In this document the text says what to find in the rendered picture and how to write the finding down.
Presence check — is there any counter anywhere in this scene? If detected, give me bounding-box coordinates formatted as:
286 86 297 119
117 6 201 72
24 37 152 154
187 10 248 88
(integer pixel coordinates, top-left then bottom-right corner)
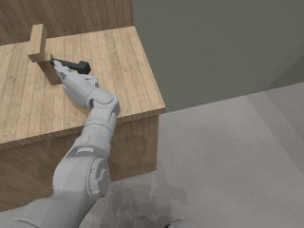
0 0 166 213

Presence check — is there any left robot upper arm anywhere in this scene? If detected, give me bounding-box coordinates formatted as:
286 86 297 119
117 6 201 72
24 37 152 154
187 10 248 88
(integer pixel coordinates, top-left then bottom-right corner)
0 156 111 228

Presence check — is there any tap lever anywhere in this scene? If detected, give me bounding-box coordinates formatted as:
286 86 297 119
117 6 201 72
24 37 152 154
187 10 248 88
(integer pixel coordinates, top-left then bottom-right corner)
49 58 91 75

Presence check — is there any left robot forearm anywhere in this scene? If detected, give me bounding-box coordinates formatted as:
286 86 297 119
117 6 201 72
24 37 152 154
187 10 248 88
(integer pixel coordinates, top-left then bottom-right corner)
52 87 121 190

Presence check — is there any robot left hand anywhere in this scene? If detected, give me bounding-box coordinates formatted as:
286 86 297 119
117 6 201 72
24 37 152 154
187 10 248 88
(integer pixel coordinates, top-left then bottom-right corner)
53 60 99 108

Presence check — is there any robot right shin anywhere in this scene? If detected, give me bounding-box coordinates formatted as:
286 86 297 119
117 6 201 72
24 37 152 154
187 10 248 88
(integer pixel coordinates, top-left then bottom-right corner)
172 218 184 224

